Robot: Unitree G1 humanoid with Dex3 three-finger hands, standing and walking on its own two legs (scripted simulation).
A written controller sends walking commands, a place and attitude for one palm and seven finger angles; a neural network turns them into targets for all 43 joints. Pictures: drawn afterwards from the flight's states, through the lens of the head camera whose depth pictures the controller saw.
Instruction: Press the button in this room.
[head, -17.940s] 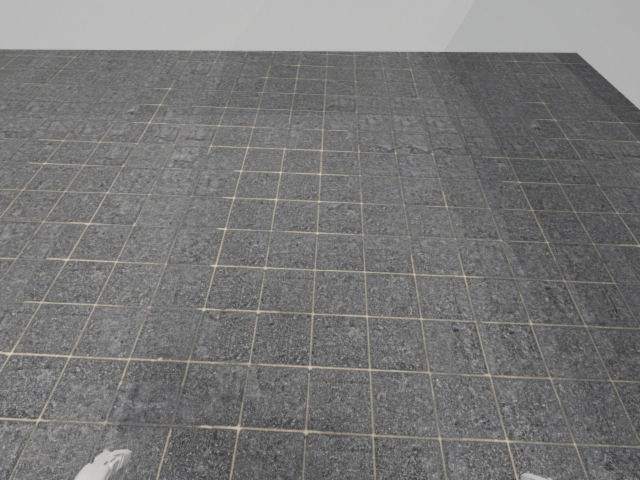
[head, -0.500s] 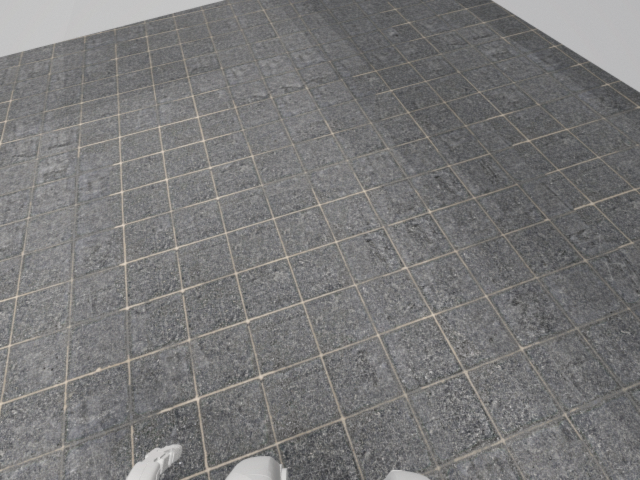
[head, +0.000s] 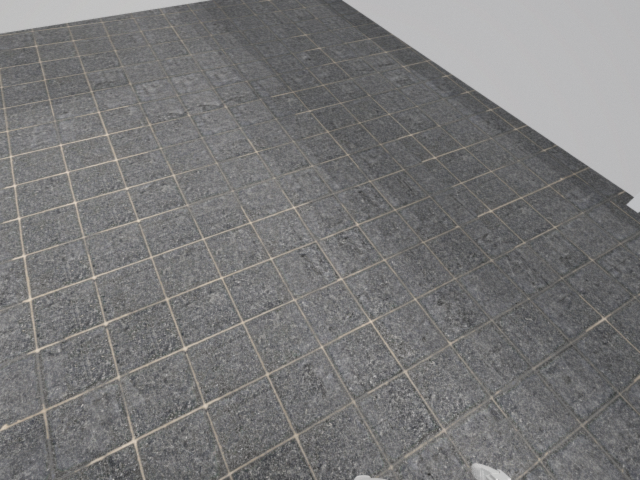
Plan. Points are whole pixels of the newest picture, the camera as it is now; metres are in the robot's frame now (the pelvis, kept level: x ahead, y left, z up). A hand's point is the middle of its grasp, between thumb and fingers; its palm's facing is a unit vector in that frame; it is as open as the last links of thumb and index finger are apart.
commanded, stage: turn or walk to find it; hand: left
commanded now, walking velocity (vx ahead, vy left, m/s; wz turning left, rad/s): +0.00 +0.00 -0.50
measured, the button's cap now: out of the picture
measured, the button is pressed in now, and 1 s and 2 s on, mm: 0 0 0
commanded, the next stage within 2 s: none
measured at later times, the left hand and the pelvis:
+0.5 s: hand (245, 474) +0.15 +0.11 -0.15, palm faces -0.29 -0.92 -0.27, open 7.4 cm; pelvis -0.03 -0.04 -0.01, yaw -17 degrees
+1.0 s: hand out of the picture +0.05 +0.11 -0.14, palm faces -0.34 -0.91 -0.23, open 7.4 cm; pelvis +0.01 -0.08 +0.02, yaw -28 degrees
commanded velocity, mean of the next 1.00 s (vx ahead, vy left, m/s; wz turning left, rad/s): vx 0.17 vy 0.00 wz -0.49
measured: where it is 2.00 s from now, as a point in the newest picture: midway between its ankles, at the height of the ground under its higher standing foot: (396, 437)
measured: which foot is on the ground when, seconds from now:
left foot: down 0.00-0.44, up 0.46-1.00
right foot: up 0.00-0.42, down 0.44-1.00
